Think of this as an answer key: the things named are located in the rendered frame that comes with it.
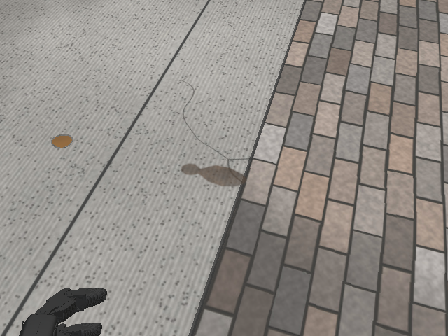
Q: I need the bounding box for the robot left hand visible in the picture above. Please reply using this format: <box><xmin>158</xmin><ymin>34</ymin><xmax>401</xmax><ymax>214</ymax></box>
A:
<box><xmin>19</xmin><ymin>288</ymin><xmax>107</xmax><ymax>336</ymax></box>

